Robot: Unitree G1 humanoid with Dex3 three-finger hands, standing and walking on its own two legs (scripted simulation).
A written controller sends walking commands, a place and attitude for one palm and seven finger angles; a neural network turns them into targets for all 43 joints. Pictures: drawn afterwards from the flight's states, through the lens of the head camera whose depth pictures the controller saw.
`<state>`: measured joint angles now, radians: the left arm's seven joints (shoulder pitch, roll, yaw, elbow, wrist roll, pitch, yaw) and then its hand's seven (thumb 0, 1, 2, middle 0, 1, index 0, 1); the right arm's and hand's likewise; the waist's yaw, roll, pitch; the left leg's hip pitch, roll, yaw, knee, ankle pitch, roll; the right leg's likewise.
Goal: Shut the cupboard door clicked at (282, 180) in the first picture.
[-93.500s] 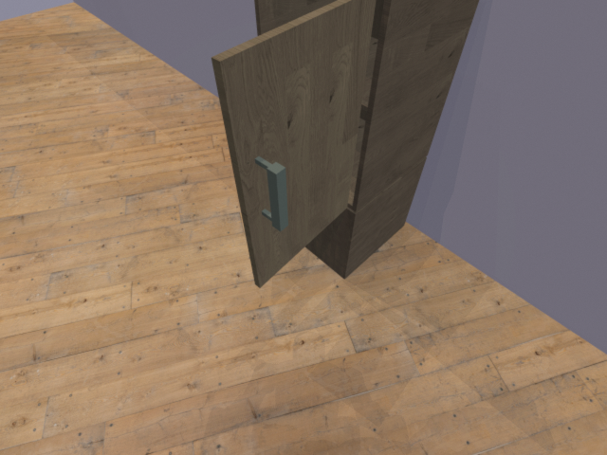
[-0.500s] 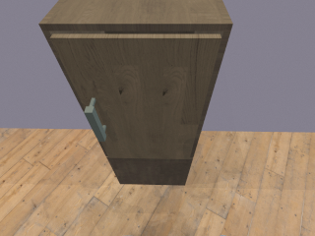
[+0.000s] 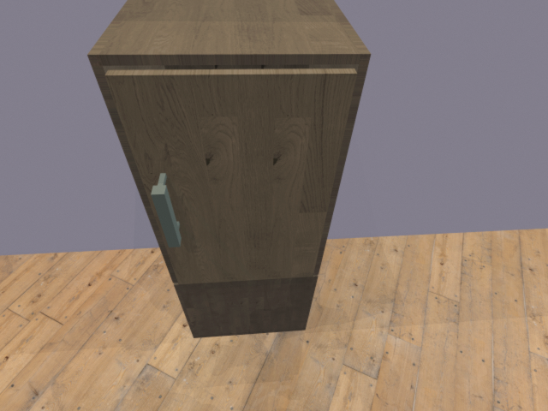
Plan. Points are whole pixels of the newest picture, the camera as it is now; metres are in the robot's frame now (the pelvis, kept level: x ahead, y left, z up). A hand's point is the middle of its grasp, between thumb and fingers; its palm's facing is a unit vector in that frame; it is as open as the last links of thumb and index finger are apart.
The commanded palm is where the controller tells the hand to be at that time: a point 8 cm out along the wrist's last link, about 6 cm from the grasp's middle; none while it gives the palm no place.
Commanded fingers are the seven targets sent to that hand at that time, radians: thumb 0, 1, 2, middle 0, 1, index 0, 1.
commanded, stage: come to a stop and stand still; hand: left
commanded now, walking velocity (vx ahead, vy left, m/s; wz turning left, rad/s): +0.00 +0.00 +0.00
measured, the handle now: (169, 211) +0.48 +0.22 -0.02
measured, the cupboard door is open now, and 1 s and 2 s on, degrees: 0 0 0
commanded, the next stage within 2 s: look again from close up in 0.22 s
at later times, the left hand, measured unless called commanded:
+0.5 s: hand out of the picture -0.03 +0.18 -0.17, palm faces +0.03 -0.98 -0.17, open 7.4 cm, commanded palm none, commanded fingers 0.00 0.90 0.90 -0.20 -0.30 -0.20 -0.30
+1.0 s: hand out of the picture +0.12 +0.22 -0.15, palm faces +0.14 -0.96 -0.25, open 7.4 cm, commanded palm +0.13 +0.26 -0.07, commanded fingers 0.00 0.90 0.90 -0.25 -0.36 -0.25 -0.36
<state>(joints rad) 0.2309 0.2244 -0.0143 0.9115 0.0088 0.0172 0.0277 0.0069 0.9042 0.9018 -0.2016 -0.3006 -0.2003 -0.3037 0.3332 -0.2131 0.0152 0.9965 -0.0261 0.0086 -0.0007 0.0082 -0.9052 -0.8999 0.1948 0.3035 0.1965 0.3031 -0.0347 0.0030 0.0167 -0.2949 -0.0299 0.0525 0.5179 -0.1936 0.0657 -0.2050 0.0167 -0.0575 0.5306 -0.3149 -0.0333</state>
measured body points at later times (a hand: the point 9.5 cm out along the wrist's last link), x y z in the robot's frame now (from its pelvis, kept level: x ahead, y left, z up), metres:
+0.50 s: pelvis +0.01 +0.01 +0.01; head +0.02 +0.03 +0.46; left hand -0.03 +0.23 -0.16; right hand +0.06 -0.22 -0.14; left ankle +0.06 +0.08 -0.73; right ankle +0.00 -0.10 -0.73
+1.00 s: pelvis +0.04 +0.01 +0.00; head +0.06 +0.03 +0.45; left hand +0.11 +0.27 -0.13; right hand +0.09 -0.24 -0.13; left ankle +0.06 +0.08 -0.73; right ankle +0.00 -0.10 -0.73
